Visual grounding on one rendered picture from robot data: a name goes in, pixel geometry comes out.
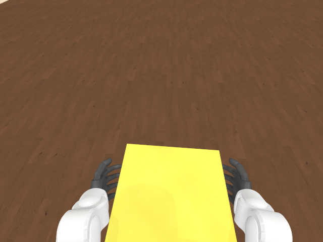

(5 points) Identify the robot right forearm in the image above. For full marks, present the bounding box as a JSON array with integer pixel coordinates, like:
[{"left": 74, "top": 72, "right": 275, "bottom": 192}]
[{"left": 234, "top": 189, "right": 293, "bottom": 242}]

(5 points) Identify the right robot hand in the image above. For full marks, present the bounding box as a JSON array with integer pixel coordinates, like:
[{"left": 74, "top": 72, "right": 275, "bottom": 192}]
[{"left": 222, "top": 158, "right": 252, "bottom": 205}]

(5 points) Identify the robot left forearm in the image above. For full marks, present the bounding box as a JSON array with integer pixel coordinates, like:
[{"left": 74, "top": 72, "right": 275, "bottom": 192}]
[{"left": 56, "top": 188, "right": 110, "bottom": 242}]

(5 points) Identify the left robot hand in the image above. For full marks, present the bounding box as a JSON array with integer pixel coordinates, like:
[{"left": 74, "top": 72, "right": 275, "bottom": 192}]
[{"left": 90, "top": 158, "right": 122, "bottom": 201}]

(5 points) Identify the carton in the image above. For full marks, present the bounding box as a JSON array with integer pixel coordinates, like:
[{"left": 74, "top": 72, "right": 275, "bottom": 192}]
[{"left": 105, "top": 144, "right": 237, "bottom": 242}]

